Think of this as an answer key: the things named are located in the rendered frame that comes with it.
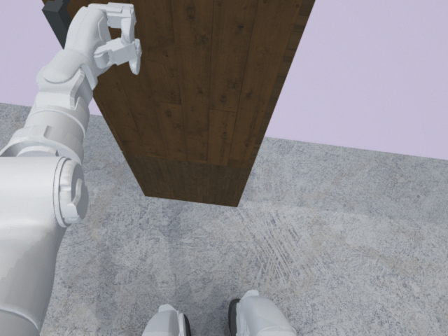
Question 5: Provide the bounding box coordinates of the robot left forearm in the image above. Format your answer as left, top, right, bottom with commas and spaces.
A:
0, 49, 98, 167

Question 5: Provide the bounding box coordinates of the handle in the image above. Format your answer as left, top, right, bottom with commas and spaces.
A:
42, 0, 98, 80

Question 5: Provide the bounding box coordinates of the cupboard door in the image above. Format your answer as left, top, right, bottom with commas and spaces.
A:
47, 0, 302, 169

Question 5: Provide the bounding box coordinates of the robot left hand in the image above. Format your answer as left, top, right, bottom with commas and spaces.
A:
64, 2, 142, 77

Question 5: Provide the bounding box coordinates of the left robot upper arm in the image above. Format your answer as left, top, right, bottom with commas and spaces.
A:
0, 156, 89, 336

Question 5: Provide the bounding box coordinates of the left robot thigh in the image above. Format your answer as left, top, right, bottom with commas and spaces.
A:
142, 310, 186, 336

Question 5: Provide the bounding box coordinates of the left robot shin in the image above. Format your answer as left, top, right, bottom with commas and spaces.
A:
158, 304, 177, 313

